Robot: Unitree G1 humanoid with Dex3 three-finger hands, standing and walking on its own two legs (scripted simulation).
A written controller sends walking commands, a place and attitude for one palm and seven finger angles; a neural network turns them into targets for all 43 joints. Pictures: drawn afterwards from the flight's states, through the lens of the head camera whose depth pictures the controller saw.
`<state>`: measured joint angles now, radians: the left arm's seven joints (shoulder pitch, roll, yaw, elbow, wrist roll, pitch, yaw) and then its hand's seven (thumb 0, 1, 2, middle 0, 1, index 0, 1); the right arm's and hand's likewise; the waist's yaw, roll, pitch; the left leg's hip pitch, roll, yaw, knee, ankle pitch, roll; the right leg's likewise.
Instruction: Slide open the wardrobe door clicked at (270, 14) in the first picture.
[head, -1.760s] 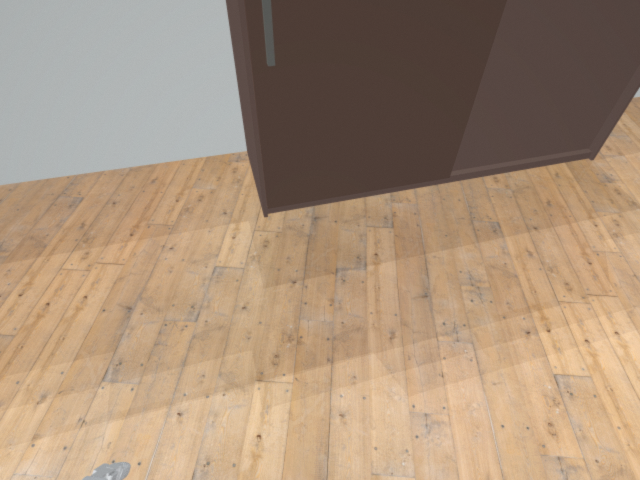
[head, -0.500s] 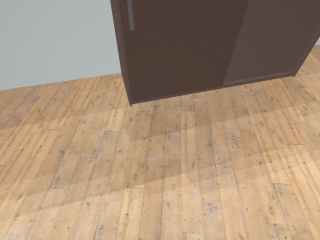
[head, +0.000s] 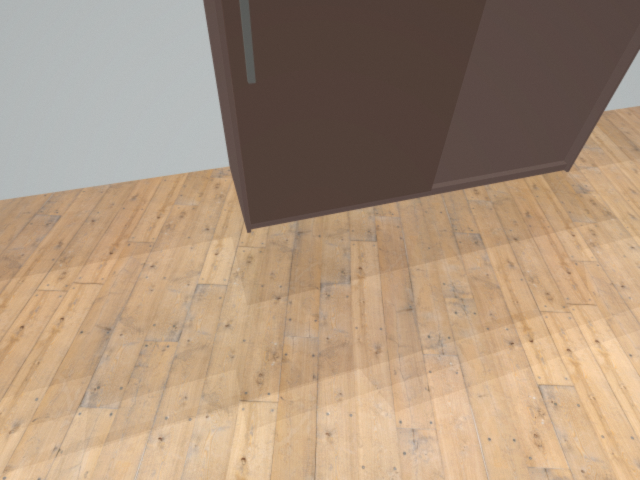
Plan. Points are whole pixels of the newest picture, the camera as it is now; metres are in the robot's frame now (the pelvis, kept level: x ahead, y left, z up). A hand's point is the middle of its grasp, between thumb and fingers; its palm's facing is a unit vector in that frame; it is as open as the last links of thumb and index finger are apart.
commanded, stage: walk to a spot facing it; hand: left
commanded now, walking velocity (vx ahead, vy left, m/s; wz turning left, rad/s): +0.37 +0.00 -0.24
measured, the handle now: (246, 36) +1.30 +0.33 +0.08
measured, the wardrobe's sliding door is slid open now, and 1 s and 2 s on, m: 0.00 0.00 0.00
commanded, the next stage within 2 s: turn to face it in 1.28 s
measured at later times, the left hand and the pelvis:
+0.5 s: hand out of the picture +0.12 +0.13 -0.17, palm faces -0.03 -0.99 -0.15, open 7.4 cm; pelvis +0.17 -0.03 +0.00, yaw -6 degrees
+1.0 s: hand (239, 308) +0.47 +0.20 -0.17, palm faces -0.10 -0.98 -0.15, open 7.4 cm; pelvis +0.40 +0.03 +0.00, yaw -11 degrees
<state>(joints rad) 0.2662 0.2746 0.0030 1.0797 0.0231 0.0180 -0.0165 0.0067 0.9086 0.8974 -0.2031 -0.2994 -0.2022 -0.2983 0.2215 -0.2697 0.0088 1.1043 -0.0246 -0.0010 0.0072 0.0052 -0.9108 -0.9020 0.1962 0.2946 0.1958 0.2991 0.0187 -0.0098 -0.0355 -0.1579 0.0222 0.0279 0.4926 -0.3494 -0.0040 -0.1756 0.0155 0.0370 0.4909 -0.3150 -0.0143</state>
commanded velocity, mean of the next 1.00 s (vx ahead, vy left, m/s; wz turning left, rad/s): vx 0.37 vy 0.00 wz -0.19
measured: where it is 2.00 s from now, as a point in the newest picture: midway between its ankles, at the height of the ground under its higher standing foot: (361, 355)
